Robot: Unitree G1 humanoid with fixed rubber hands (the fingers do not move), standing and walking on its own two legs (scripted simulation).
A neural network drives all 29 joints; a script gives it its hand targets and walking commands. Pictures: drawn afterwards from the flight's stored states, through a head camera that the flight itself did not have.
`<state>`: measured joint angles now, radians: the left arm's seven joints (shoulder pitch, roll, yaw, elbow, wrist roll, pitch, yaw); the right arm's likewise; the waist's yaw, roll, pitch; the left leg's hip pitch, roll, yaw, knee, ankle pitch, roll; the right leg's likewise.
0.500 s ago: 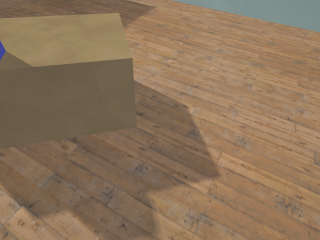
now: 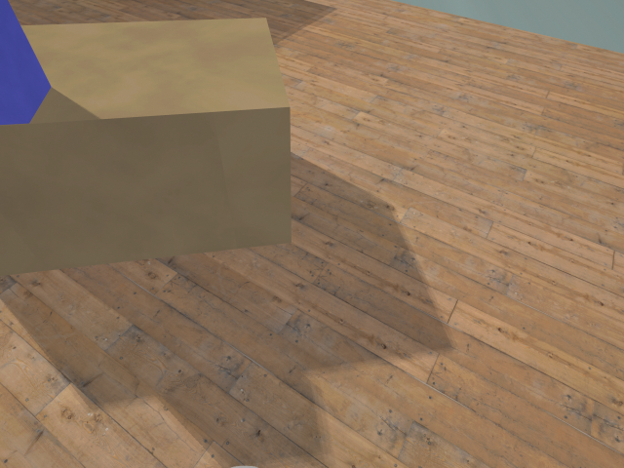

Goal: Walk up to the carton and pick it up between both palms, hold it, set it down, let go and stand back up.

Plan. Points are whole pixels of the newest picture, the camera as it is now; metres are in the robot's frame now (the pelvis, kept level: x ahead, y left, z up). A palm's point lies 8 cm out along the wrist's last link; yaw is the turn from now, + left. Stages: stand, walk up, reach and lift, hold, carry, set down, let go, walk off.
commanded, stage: walk up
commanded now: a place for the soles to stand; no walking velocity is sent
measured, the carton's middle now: out of the picture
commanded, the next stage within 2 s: none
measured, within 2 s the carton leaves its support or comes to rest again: neither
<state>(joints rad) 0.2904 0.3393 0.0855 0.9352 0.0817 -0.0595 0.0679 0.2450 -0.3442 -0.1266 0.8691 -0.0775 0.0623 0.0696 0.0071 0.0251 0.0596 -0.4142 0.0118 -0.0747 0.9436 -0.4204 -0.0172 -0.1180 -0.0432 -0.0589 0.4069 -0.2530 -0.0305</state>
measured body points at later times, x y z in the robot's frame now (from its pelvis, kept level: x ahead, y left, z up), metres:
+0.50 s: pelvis +0.12 +0.14 -0.03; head +0.11 +0.13 +0.42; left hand +0.16 +0.47 -0.11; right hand +0.28 -0.13 -0.12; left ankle +0.13 +0.25 -0.74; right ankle +0.20 +0.05 -0.74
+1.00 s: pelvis +0.26 +0.31 -0.04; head +0.28 +0.32 +0.40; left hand +0.26 +0.67 -0.12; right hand +0.47 +0.06 -0.13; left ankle +0.31 +0.45 -0.74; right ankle +0.27 +0.15 -0.67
